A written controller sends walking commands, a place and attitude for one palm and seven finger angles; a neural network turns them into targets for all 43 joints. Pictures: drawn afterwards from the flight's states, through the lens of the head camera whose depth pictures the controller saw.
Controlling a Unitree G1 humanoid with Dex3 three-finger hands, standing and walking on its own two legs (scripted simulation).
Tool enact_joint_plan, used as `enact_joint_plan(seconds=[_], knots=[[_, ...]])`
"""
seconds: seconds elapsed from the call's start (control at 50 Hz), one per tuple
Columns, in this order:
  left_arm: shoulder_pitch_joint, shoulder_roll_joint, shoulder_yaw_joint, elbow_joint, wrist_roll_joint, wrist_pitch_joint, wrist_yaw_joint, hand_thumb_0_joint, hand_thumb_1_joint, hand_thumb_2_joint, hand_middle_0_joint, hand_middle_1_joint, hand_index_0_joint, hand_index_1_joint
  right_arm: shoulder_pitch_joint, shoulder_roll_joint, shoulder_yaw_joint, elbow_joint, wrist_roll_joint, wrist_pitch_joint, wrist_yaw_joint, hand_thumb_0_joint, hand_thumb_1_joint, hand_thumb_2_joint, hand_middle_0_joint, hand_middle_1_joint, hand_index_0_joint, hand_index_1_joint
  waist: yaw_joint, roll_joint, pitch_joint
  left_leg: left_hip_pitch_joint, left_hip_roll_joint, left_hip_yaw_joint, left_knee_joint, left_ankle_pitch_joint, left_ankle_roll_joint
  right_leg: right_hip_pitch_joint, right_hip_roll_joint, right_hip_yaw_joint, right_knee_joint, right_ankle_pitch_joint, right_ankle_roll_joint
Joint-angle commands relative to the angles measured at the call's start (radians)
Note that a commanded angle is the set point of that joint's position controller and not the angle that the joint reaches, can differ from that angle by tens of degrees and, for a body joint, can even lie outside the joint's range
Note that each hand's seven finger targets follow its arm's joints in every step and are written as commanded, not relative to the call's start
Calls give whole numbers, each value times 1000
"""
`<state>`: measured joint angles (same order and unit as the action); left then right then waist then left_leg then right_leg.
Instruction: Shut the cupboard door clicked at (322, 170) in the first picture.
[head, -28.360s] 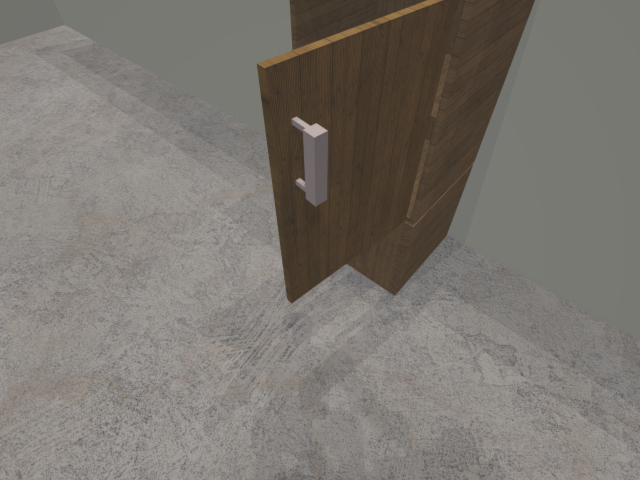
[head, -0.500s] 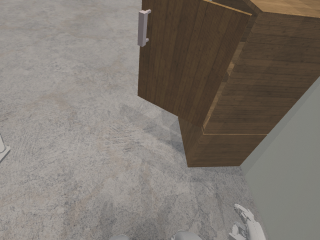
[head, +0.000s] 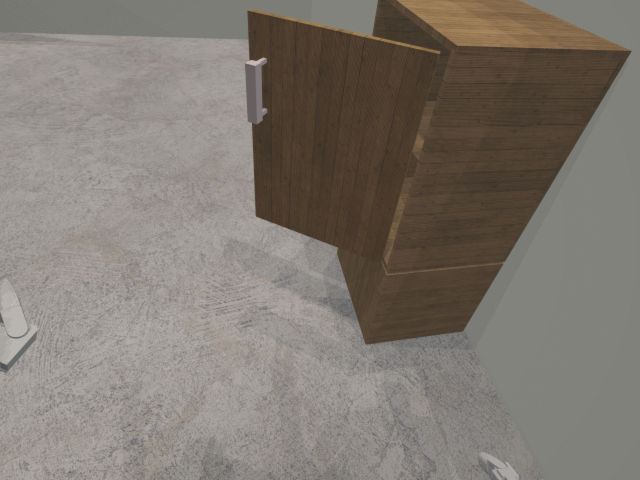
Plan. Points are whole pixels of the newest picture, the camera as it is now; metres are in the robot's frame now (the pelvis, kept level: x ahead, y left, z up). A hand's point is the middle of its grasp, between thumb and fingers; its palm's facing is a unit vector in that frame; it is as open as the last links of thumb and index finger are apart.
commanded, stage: stop stepping back and stand still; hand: left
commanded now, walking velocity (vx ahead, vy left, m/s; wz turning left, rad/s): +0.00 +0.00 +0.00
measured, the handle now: (259, 90) +0.94 +0.17 +0.09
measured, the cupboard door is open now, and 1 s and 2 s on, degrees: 54 54 54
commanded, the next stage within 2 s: let the arm hang, fingers relaxed in 0.14 s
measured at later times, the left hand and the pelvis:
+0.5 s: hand out of the picture +0.12 +0.17 -0.15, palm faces -0.04 -0.98 -0.21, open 7.4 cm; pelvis +0.00 -0.01 -0.01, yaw +1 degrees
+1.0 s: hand out of the picture -0.01 +0.19 -0.17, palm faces +0.04 -0.97 -0.24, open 7.4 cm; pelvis +0.01 +0.00 +0.01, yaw +1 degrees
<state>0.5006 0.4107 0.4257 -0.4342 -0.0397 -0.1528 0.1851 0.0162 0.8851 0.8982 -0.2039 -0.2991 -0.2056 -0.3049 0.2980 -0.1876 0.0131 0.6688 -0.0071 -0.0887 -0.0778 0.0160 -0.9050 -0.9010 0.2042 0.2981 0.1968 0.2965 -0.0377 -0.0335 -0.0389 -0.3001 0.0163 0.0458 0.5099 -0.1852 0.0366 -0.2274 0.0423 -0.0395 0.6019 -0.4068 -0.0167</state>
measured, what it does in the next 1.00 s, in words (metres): stands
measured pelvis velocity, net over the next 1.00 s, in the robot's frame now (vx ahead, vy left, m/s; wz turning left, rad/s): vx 0.01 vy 0.00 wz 0.02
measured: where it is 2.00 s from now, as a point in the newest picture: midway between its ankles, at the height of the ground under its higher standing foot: outside the picture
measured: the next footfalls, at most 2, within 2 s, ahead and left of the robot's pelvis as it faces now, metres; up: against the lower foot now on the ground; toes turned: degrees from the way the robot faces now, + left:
none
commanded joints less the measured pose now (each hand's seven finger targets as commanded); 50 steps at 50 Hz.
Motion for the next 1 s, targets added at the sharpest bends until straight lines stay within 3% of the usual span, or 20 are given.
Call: enact_joint_plan(seconds=[0.0, 0.08, 0.12, 0.14, 0.2, 0.22, 0.24, 0.26, 0.3, 0.34, 0.36, 0.4, 0.44, 0.46, 0.5, 0.56, 0.6, 0.64, 0.78, 0.98], knots=[[-8, 180, 84, -274, 14, -73, 4, 0, 900, 900, -200, -300, -200, -300, -152, -134, -50, -180, 7, -50, 4, 0, -900, -900, 200, 300, 200, 300, 26, 201, 18, -173, 97, -115, -226, -413, -15, 159, -35, 39, -206, 18, -23], [-9, 207, 121, -254, -1, -72, 8, 0, 900, 900, -200, -300, -200, -300, -141, -125, -56, -170, 0, -26, 11, 0, -900, -900, 200, 300, 200, 300, 25, -40, 3, -59, 25, -61, 106, -165, -43, -56, -253, 364, -396, -184, -129], [24, 200, 127, -211, -7, -64, 16, 0, 900, 900, -200, -300, -200, -300, -138, -130, -59, -167, 8, -16, 9, 0, -900, -900, 200, 300, 200, 300, 22, -53, 15, -32, 30, -73, 126, -111, -41, -96, -261, 357, -389, -138, -135], [20, 187, 111, -209, -9, -66, 17, 0, 900, 900, -200, -300, -200, -300, -138, -124, -52, -168, 11, -13, 8, 0, -900, -900, 200, 300, 200, 300, 17, -60, 7, -27, 36, -75, 79, -82, -36, -58, -248, 300, -346, -47, -121], [-43, 193, 103, -219, -7, -79, 13, 0, 900, 900, -200, -300, -200, -300, -152, -138, -50, -167, 16, -22, -7, 0, -900, -900, 200, 300, 200, 300, 26, 30, -25, 91, 63, -104, -56, 39, -16, -41, -136, 165, -231, 158, -40], [-82, -44, -358, 474, 45, 19, -129, 0, 900, 900, -200, -300, -200, -300, -214, -261, -86, -30, 24, -127, 94, 0, -900, -900, 200, 300, 200, 300, -29, 126, 32, 80, 154, -205, 38, 359, 0, -198, -134, -10, 2, 278, -22], [-101, -32, -304, 521, 65, 128, -157, 0, 900, 900, -200, -300, -200, -300, -135, -309, -97, 14, 9, -46, 90, 0, -900, -900, 200, 300, 200, 300, -8, 161, 17, 9, 204, -269, -42, 473, 33, -139, -93, 21, 75, 186, 1], [-97, -55, -303, 509, 60, 164, -163, 0, 900, 900, -200, -300, -200, -300, -116, -283, -84, -2, 9, -17, 77, 0, -900, -900, 200, 300, 200, 300, -5, 195, 45, -9, 234, -293, -91, 491, 66, -156, -66, 34, 162, -17, 11], [-167, -66, -328, 584, 57, 167, -165, 0, 900, 900, -200, -300, -200, -300, -103, -257, -64, -15, -15, 3, 68, 0, -900, -900, 200, 300, 200, 300, -5, 92, 16, -19, 266, -381, -141, 415, 123, -199, -47, 97, 299, -157, 15], [-185, -60, -345, 705, 60, 158, -171, 0, 900, 900, -200, -300, -200, -300, -128, -257, -56, -12, -30, 19, 63, 0, -900, -900, 200, 300, 200, 300, 26, -2, -51, 77, 247, -347, -86, 534, 151, -190, -57, 103, 245, -106, 14], [-189, -50, -350, 764, 59, 160, -172, 0, 900, 900, -200, -300, -200, -300, -149, -258, -54, -19, -26, 32, 62, 0, -900, -900, 200, 300, 200, 300, 41, -21, -82, 82, 227, -312, -65, 524, 148, -130, -57, 87, 159, -47, 14], [-170, -10, -349, 893, 60, 150, -172, 0, 900, 900, -200, -300, -200, -300, -187, -253, -53, -5, -10, 49, 65, 0, -900, -900, 200, 300, 200, 300, 73, -58, -138, 16, 132, -221, -4, 327, 77, 71, -68, 111, -94, 202, 6], [-193, 22, -360, 995, 66, 143, -171, 0, 900, 900, -200, -300, -200, -300, -161, -160, -40, 25, -2, 64, 74, 0, -900, -900, 200, 300, 200, 300, 40, -99, -109, -54, -11, -113, 69, -46, -16, 41, -256, 318, -231, 254, -79], [-247, 19, -375, 1041, 62, 146, -173, 0, 900, 900, -200, -300, -200, -300, -122, -140, -36, 64, -9, 79, 78, 0, -900, -900, 200, 300, 200, 300, 2, -44, -57, 20, -33, -84, 101, -173, -33, -95, -312, 343, -285, 90, -128], [-332, -22, -390, 1111, 59, 146, -168, 0, 900, 900, -200, -300, -200, -300, -111, -141, -40, 125, -22, 102, 71, 0, -900, -900, 200, 300, 200, 300, -12, -13, 16, 99, -21, -86, 120, -95, -34, -206, -244, 307, -319, 2, -136], [-275, -78, -386, 1221, 54, 135, -162, 0, 900, 900, -200, -300, -200, -300, -85, -134, -37, 182, -21, 86, 62, 0, -900, -900, 200, 300, 200, 300, 3, 139, -40, 139, 50, -164, -36, 125, -11, -74, -139, 181, -227, 203, -58], [-237, -95, -392, 1280, 52, 146, -157, 0, 900, 900, -200, -300, -200, -300, -89, -136, -37, 214, -19, 92, 58, 0, -900, -900, 200, 300, 200, 300, 24, 209, -14, 61, 75, -198, -116, -31, -5, -8, -114, 153, -250, 88, -42], [-232, -89, -393, 1336, 51, 152, -160, 0, 900, 900, -200, -300, -200, -300, -79, -136, -39, 241, -16, 98, 55, 0, -900, -900, 200, 300, 200, 300, 29, 192, 63, 10, 75, -210, -170, -127, -3, -1, -104, 147, -267, 68, -41], [-194, -110, -404, 1463, 50, 146, -161, 0, 900, 900, -200, -300, -200, -300, 3, -126, -42, 329, -11, 93, 48, 0, -900, -900, 200, 300, 200, 300, 27, 26, 94, 50, 74, -187, -207, -130, 0, -3, -112, 156, -314, 61, -39], [-152, -139, -414, 1541, 47, 139, -150, 0, 900, 900, -200, -300, -200, -300, 40, -89, -30, 406, -6, 88, 43, 0, -900, -900, 200, 300, 200, 300, 23, 11, 119, 111, 77, -153, -206, -23, 1, -23, -115, 156, -313, 132, -32]])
